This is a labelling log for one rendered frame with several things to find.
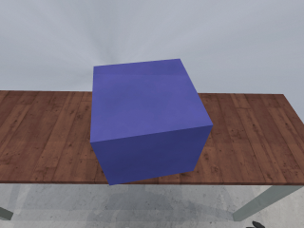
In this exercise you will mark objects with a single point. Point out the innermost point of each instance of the carton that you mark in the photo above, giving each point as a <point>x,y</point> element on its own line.
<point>147,120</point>

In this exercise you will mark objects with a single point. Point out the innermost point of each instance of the table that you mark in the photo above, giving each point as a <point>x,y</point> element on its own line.
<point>256,139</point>

